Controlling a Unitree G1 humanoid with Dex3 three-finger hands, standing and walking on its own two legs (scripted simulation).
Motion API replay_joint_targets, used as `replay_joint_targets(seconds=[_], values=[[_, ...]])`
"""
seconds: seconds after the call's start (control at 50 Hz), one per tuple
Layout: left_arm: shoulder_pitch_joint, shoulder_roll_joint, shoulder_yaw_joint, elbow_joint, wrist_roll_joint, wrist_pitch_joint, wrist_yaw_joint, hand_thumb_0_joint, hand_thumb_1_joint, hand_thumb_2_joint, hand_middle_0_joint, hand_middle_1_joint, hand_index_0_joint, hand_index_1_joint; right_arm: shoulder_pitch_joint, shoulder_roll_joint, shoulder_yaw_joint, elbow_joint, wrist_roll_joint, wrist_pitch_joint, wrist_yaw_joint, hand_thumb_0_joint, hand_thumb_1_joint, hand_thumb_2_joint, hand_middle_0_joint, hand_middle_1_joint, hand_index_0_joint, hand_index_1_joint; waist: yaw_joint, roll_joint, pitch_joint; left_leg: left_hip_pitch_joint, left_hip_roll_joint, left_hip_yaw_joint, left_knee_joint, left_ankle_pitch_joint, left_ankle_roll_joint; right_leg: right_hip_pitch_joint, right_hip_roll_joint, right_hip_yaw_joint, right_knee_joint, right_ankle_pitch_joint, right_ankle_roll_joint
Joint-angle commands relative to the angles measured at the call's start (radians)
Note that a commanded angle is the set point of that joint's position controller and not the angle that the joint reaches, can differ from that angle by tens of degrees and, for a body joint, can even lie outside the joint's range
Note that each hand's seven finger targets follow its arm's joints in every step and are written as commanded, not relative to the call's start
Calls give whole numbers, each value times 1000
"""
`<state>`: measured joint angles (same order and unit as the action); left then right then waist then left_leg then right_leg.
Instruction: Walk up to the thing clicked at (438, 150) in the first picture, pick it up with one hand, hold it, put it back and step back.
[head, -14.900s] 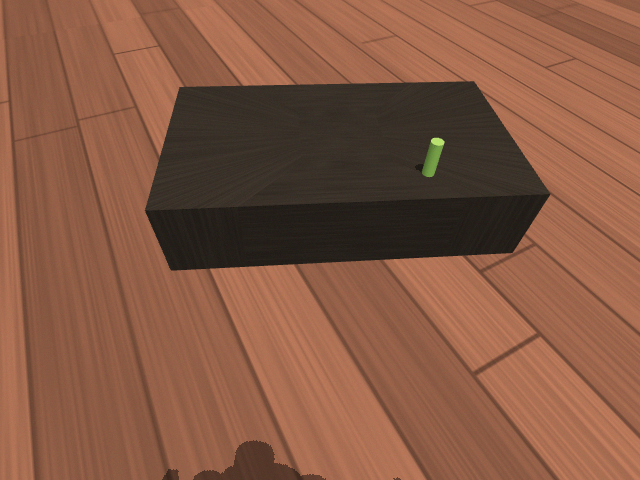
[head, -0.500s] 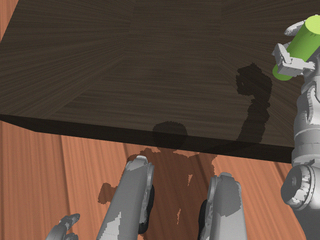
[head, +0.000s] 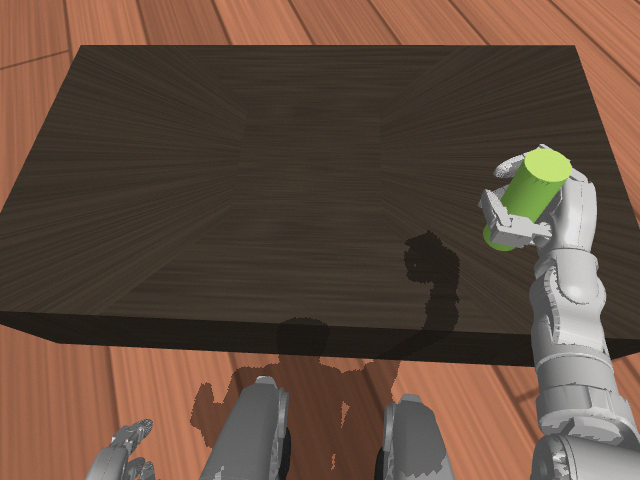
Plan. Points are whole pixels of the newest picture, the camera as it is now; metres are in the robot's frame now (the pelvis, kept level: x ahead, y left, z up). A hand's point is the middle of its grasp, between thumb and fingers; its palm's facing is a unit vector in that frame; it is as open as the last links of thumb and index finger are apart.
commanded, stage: lift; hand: right
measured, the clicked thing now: (521, 205) +0.44 -0.19 +0.04
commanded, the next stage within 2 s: hold in 1.06 s
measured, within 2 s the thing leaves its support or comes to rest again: neither
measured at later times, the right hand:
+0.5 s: hand (541, 213) +0.39 -0.18 +0.11, palm faces +0.09 +1.00 -0.01, open 6.1 cm
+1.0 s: hand (557, 207) +0.38 -0.18 +0.14, palm faces +0.07 +1.00 +0.00, open 6.1 cm
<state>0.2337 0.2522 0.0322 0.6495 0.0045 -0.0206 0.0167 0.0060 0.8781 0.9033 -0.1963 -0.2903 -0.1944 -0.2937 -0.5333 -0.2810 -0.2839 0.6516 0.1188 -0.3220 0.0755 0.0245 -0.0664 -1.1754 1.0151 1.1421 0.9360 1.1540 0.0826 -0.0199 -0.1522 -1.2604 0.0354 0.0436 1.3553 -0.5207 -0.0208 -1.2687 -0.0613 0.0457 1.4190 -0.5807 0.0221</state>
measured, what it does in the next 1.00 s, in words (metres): rises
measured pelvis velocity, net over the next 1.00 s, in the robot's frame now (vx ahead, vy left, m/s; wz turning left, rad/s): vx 0.04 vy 0.00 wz -0.01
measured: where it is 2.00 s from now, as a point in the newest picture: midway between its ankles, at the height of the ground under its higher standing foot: outside the picture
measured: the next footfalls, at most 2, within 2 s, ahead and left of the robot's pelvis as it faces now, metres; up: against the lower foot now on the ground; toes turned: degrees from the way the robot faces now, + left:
none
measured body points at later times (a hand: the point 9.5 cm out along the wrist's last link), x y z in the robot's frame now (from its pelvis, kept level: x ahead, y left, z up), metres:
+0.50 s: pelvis +0.02 +0.00 +0.07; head +0.11 -0.01 +0.51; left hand +0.14 +0.26 -0.05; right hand +0.38 -0.23 +0.11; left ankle +0.06 +0.14 -0.59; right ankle +0.04 -0.13 -0.59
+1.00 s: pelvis +0.04 +0.00 +0.09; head +0.10 -0.01 +0.54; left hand +0.16 +0.25 -0.02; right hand +0.37 -0.23 +0.14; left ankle +0.06 +0.14 -0.59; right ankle +0.04 -0.13 -0.59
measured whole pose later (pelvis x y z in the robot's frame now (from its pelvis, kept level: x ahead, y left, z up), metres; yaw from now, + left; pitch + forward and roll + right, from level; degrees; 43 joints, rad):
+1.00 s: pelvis +0.04 +0.00 +0.09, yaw -1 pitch +11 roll +2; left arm 0.23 0.23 0.02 0.69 -0.01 -0.05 0.04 0.01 0.89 0.89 -0.19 -0.29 -0.19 -0.29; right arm -0.18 -0.20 -0.17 0.45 0.18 -0.37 0.11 0.02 -0.07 -1.17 1.01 1.14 0.93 1.16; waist 0.02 -0.01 -0.07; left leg -0.70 0.03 0.03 0.92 -0.41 -0.03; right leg -0.70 -0.06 0.01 0.97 -0.47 0.02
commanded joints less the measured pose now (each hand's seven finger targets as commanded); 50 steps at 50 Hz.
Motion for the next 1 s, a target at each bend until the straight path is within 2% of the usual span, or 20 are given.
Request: replay_joint_targets(seconds=[0.0,0.04,0.08,0.1,0.16,0.18,0.22,0.26,0.3,0.36,0.38,0.44,0.62,0.66,0.72,0.74,0.78,0.84,0.9,0.98], values=[[89,157,59,-69,1,-35,23,0,855,921,-200,-289,-187,-302,-303,-159,-4,-272,24,-82,-6,0,-562,-1331,1442,1467,1446,1467,9,-54,-454,393,-38,-8,-238,261,46,373,33,-14,-268,253,-37],[80,154,59,-68,0,-44,21,0,855,922,-198,-289,-185,-303,-255,-112,26,-254,26,-84,-1,0,-578,-1343,1450,1477,1455,1477,15,-41,-399,397,-38,0,-263,232,46,392,35,-7,-307,229,-34],[69,153,56,-66,-1,-49,23,0,862,919,-198,-289,-185,-301,-243,-143,-5,-252,28,-93,0,0,-585,-1345,1455,1480,1459,1480,3,-36,-372,411,-39,-2,-296,209,45,413,33,-7,-339,205,-34],[61,151,57,-70,-1,-52,22,0,857,921,-197,-288,-183,-302,-205,-114,26,-249,29,-97,5,0,-583,-1341,1452,1475,1455,1475,-3,-30,-366,435,-37,-5,-309,208,45,423,33,-11,-351,203,-34],[46,149,53,-72,-1,-60,22,0,862,916,-196,-290,-185,-301,-181,-123,19,-297,38,-112,12,0,-573,-1349,1457,1486,1462,1486,-16,-40,-373,480,-37,-4,-332,237,43,475,37,-15,-380,234,-30],[52,150,56,-67,1,-62,23,0,866,914,-193,-289,-183,-299,-165,-90,39,-259,40,-109,16,0,-574,-1348,1454,1485,1459,1485,-5,-31,-369,486,-39,-4,-340,256,42,486,37,-16,-383,252,-31],[42,146,53,-74,-1,-64,22,0,866,917,-192,-288,-182,-299,-166,-129,10,-331,46,-124,13,0,-585,-1346,1454,1482,1458,1482,-23,-36,-364,527,-38,-5,-363,251,40,499,38,-21,-407,245,-31],[45,135,52,-69,2,-67,23,0,873,911,-191,-290,-183,-298,-125,-65,57,-292,45,-121,16,0,-610,-1349,1450,1479,1454,1479,-1,1,-348,563,-36,-12,-390,268,33,496,41,-29,-409,248,-37],[27,136,47,-69,-1,-70,25,0,879,911,-190,-289,-182,-297,-133,-129,9,-352,49,-131,9,0,-604,-1361,1450,1488,1457,1488,-28,-35,-321,560,-37,-11,-404,244,36,517,40,-29,-441,235,-32],[29,137,51,-72,-1,-70,22,0,876,909,-191,-291,-184,-298,-84,-76,53,-349,49,-133,11,0,-592,-1351,1457,1486,1460,1486,-25,-21,-324,584,-39,-4,-423,259,37,563,39,-23,-472,252,-28],[26,130,47,-72,-3,-71,23,0,876,908,-191,-291,-184,-298,-59,-90,34,-336,51,-134,10,0,-573,-1347,1446,1481,1451,1481,-35,-16,-315,599,-38,-5,-430,268,36,561,39,-25,-477,263,-28],[26,134,47,-65,-3,-71,26,0,888,902,-189,-292,-185,-296,-56,-68,61,-355,56,-136,18,0,-599,-1340,1440,1470,1444,1470,-22,-24,-304,609,-40,-3,-449,287,35,604,39,-27,-496,280,-26],[13,123,43,-67,-5,-73,28,0,887,902,-191,-295,-187,-298,31,-44,76,-364,64,-134,26,0,-631,-1335,1442,1463,1443,1463,-36,-18,-251,668,-39,-2,-500,319,32,659,40,-33,-546,319,-25],[12,125,43,-74,-6,-72,31,0,883,903,-191,-293,-186,-298,21,-78,49,-406,64,-139,24,0,-621,-1342,1448,1472,1449,1472,-50,-8,-273,693,-40,-2,-506,340,32,676,39,-32,-555,345,-25],[17,121,43,-70,-5,-71,32,0,890,899,-189,-294,-186,-297,48,-45,72,-400,69,-138,32,0,-614,-1342,1441,1470,1443,1470,-36,2,-268,706,-41,2,-518,349,32,697,38,-30,-569,355,-25],[5,123,41,-73,-7,-71,34,0,887,901,-192,-296,-188,-299,47,-64,59,-413,70,-138,30,0,-607,-1344,1441,1472,1444,1472,-51,-7,-253,703,-40,-2,-524,334,32,698,38,-34,-572,340,-24],[22,121,44,-66,-6,-70,36,0,884,900,-190,-293,-186,-297,77,-42,73,-390,70,-134,30,0,-601,-1341,1435,1468,1439,1468,-45,12,-278,739,-38,-2,-525,396,28,710,42,-39,-564,398,-26],[8,114,36,-75,-8,-67,36,0,885,899,-193,-295,-189,-298,68,-71,54,-438,71,-133,28,0,-608,-1338,1436,1465,1438,1464,-57,3,-245,751,-36,-5,-538,400,29,714,42,-44,-578,404,-27],[4,115,38,-74,-9,-65,36,0,886,899,-193,-298,-191,-300,101,-33,85,-406,71,-124,37,0,-627,-1329,1429,1451,1429,1451,-46,18,-225,747,-37,-7,-552,390,28,721,42,-45,-587,390,-28],[5,118,42,-74,-7,-67,38,0,889,899,-192,-298,-190,-299,100,-47,70,-419,70,-122,38,0,-633,-1356,1448,1478,1450,1478,-54,9,-240,763,-35,-4,-557,405,26,741,43,-45,-595,414,-26]])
